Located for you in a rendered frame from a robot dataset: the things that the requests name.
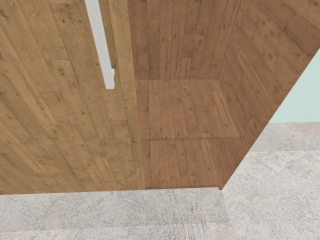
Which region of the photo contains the handle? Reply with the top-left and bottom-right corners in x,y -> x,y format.
84,0 -> 115,89

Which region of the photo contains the wardrobe door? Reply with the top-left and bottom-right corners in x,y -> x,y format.
0,0 -> 145,195

